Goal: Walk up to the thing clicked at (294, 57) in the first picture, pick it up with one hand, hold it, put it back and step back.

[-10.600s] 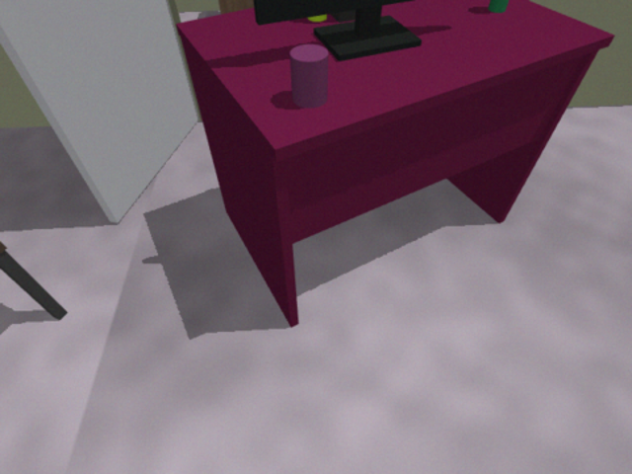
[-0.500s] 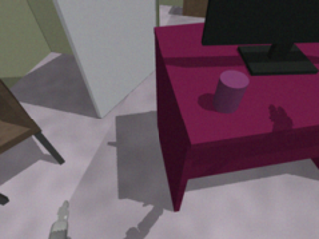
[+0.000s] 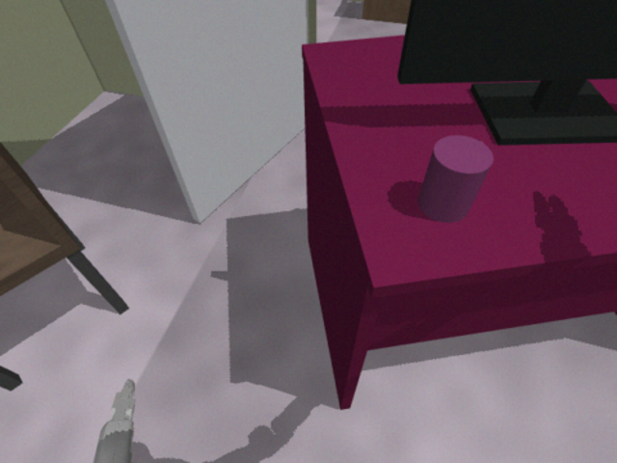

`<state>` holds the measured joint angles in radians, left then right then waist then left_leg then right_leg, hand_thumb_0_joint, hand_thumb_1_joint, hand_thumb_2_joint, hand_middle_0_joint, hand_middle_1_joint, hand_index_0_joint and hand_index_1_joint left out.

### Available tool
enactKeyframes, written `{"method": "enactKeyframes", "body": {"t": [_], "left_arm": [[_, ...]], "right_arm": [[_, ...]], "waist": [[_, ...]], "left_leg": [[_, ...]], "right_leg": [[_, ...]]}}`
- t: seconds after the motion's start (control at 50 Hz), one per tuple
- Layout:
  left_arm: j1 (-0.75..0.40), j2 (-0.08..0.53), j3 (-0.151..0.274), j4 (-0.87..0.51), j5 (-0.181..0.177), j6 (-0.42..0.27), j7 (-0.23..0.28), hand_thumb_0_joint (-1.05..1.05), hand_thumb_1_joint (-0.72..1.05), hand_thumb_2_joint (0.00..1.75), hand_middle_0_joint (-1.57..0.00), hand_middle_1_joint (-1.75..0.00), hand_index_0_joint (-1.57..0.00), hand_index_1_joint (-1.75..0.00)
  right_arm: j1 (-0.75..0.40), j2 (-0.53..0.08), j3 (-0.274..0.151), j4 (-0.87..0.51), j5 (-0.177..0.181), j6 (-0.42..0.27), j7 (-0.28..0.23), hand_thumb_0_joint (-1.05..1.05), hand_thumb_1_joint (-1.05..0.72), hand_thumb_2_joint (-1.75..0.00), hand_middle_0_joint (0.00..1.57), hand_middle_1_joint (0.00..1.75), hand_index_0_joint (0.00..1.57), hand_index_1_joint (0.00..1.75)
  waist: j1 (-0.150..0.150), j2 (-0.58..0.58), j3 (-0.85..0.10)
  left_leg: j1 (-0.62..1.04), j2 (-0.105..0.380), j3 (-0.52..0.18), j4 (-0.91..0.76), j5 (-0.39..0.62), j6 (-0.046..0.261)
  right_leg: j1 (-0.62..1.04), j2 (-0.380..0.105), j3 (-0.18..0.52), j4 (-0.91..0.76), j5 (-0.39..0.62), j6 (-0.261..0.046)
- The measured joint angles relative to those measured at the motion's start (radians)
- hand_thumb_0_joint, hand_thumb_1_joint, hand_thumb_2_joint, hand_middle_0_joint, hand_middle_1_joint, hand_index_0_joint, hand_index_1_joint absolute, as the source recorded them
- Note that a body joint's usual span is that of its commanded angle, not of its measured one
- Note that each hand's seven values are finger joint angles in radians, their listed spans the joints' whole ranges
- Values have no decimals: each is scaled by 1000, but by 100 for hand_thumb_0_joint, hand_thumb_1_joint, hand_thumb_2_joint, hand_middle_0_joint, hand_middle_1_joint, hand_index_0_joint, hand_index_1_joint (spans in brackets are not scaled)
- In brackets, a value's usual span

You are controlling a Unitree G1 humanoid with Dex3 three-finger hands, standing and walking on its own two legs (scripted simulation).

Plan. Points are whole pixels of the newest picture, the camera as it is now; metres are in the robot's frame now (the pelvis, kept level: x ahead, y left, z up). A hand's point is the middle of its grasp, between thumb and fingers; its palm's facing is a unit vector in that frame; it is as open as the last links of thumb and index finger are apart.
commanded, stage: go down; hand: right
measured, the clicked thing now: (458, 174) +0.50 -0.21 +0.07
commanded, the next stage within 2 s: approach in 0.98 s
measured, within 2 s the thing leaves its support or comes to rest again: neither
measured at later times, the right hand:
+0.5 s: hand out of the picture +0.40 -0.39 +0.20, palm faces +0.17 +0.99 +0.02, open 17.7 cm
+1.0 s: hand out of the picture +0.40 -0.39 +0.21, palm faces +0.19 +0.98 +0.01, open 17.7 cm
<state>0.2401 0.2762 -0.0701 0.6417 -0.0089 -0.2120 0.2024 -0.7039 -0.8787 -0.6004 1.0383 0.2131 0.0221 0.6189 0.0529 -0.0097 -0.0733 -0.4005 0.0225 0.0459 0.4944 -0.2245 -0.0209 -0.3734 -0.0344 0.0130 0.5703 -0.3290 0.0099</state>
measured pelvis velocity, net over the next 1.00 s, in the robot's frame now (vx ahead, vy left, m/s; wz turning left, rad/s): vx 0.00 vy -0.01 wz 0.00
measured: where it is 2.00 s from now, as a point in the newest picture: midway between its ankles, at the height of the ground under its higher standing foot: outside the picture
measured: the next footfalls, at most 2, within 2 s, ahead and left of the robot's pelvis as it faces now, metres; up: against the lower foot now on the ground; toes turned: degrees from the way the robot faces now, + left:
none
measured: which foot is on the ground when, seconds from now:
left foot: down 0.00-1.00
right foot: down 0.00-1.00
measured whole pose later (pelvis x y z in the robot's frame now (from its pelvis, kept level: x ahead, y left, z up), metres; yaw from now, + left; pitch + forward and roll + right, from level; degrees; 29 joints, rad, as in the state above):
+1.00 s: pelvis +0.00 -0.01 +0.00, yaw +0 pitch +10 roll +2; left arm 0.27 0.28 -0.08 0.57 0.00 -0.22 0.19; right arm -0.82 -0.97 -0.59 1.16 0.15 0.03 0.61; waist 0.08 -0.01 -0.09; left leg -0.46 0.02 0.04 0.52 -0.23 -0.03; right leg -0.44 -0.04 0.01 0.63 -0.35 0.00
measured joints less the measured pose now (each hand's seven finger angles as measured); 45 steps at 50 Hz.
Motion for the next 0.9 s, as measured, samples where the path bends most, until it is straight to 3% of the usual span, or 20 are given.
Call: {"method": "enactKeyframes", "body": {"t": [0.26,0.46,0.74,0.9], "left_arm": [[1,-3,-5,-23,6,-8,-2,-1,-55,7,-6,-5,-5,-6],[-3,-1,-5,-27,11,-20,-1,-1,-55,7,-6,-6,-5,-6],[11,1,-9,-73,13,-16,-6,-1,-55,7,-6,-6,-5,-6],[39,-10,-5,-67,14,-14,-16,-1,-55,7,-6,-5,-5,-6]], "right_arm": [[-59,-49,25,74,-23,-2,2,-2,59,-4,5,5,5,4],[-103,-82,17,119,-34,-16,-2,-2,61,-4,5,5,5,5],[-130,-89,23,135,-55,-5,-12,-2,60,-4,5,5,5,5],[-106,-79,9,113,-43,9,-8,-2,60,-4,5,5,5,5]], "waist": [[13,5,-13],[28,10,-4],[29,-3,-20],[25,0,-32]], "left_leg": [[-26,0,2,13,-2,-2],[-58,-1,0,24,-2,-5],[-59,-3,-3,20,-6,-9],[-50,-2,-1,19,-10,-8]], "right_leg": [[-31,0,3,22,-6,-3],[-67,-1,2,45,-14,-5],[-72,-3,-1,53,-25,-9],[-62,-2,1,48,-27,-8]]}}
